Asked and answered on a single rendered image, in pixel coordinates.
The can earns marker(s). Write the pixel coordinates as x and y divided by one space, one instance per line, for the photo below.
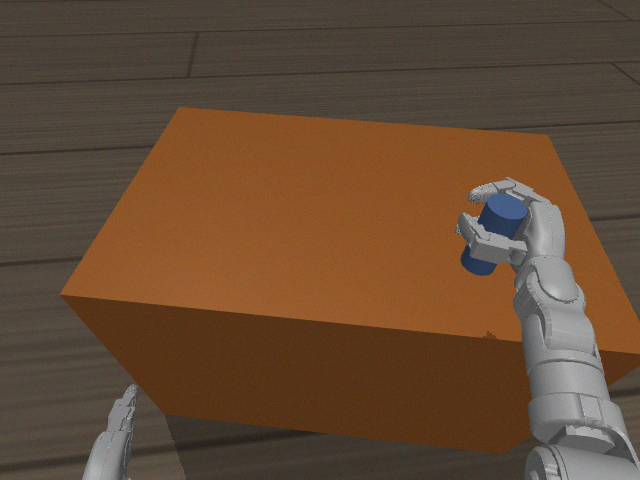
502 214

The right robot hand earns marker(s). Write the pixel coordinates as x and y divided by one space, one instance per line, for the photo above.
541 233

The right robot arm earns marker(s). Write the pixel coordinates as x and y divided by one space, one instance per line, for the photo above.
570 409

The left robot hand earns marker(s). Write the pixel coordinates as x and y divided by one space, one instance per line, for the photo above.
112 449

